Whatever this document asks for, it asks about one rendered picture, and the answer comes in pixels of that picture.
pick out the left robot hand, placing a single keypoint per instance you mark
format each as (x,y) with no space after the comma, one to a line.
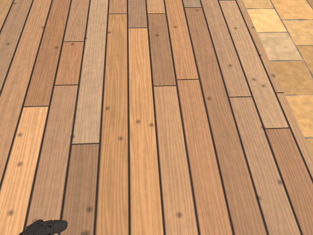
(48,227)

